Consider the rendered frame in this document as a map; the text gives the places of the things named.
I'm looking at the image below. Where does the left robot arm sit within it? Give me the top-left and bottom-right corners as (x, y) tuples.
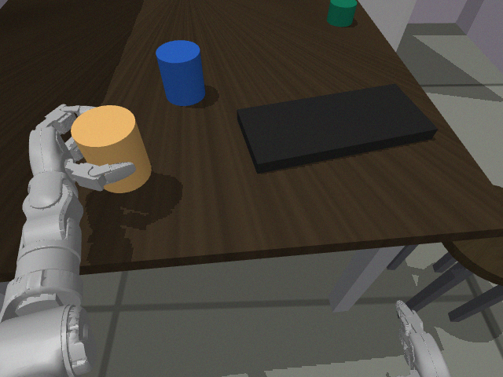
(0, 171), (97, 377)

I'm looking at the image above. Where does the table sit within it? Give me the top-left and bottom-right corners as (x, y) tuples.
(0, 0), (503, 313)

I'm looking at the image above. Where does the stool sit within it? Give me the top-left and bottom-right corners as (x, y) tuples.
(387, 185), (503, 322)

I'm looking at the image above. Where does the right robot hand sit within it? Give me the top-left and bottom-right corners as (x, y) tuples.
(395, 300), (451, 377)

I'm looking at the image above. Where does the left robot hand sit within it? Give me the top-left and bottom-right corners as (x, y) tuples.
(29, 104), (136, 191)

